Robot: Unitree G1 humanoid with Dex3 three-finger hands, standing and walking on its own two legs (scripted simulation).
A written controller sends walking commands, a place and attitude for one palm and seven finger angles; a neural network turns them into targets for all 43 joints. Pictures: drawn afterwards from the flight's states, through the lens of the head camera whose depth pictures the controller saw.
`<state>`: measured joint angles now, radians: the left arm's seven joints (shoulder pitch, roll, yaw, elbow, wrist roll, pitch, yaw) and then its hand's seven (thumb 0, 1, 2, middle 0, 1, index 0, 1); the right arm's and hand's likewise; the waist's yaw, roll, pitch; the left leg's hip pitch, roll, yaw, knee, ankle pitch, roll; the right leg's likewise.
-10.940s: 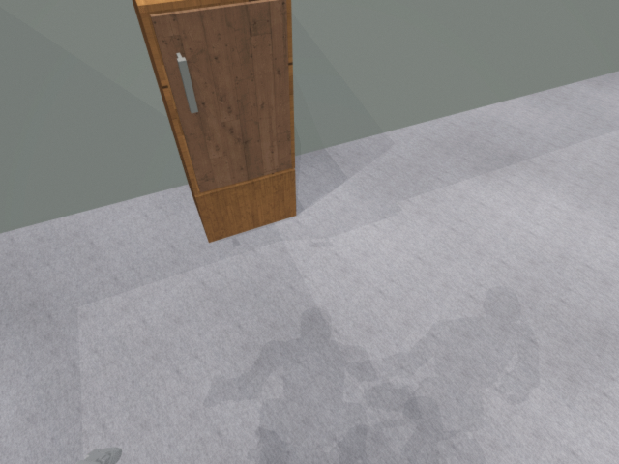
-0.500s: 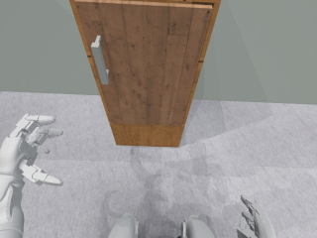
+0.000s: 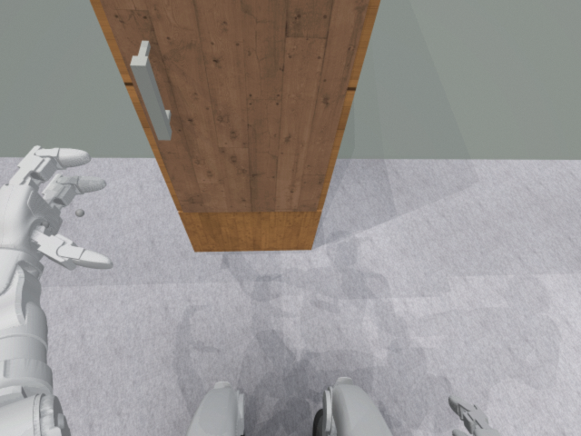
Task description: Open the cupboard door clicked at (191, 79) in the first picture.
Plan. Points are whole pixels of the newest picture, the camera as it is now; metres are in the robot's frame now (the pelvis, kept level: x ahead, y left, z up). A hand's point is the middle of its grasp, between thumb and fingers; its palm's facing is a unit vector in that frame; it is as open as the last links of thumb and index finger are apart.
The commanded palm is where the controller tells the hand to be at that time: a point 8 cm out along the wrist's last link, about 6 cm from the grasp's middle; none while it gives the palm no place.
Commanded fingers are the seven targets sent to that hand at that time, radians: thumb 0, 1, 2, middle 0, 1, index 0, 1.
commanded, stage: move the hooked fingers beside the handle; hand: left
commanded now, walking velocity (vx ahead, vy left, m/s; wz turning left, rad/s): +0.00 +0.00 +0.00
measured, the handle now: (155, 93) +0.62 +0.23 +0.05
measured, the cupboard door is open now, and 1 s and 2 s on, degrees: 0 0 0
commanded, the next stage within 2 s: slide the fingers in behind the handle in 1.80 s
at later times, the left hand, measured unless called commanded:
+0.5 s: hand (90, 162) +0.47 +0.29 +0.05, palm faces +0.05 -1.00 -0.01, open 13.9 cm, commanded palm +0.46 +0.33 +0.05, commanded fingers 0.00 -0.50 0.30 -0.30 -1.20 -0.30 -1.20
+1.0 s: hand (104, 119) +0.55 +0.29 +0.05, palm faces +0.04 -1.00 -0.02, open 13.9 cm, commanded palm +0.55 +0.32 +0.04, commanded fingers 0.00 -0.50 0.30 -0.30 -1.20 -0.30 -1.20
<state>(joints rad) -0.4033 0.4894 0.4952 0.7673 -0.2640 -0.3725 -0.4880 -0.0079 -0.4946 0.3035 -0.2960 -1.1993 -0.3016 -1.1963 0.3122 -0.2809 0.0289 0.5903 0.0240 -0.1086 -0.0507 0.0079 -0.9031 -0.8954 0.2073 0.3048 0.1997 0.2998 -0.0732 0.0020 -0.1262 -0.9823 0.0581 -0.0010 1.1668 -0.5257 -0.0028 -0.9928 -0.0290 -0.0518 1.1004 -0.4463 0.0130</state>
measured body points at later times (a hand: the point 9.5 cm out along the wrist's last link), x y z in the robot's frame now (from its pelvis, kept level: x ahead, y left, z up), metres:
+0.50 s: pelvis -0.01 +0.00 -0.02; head +0.14 +0.03 +0.41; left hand +0.46 +0.34 +0.05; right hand +0.04 -0.28 -0.12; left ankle +0.01 +0.12 -0.65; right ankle +0.04 -0.13 -0.65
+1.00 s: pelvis -0.01 +0.01 -0.03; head +0.19 +0.04 +0.37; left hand +0.54 +0.34 +0.06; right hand -0.02 -0.26 -0.12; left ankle +0.01 +0.12 -0.65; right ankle +0.04 -0.13 -0.65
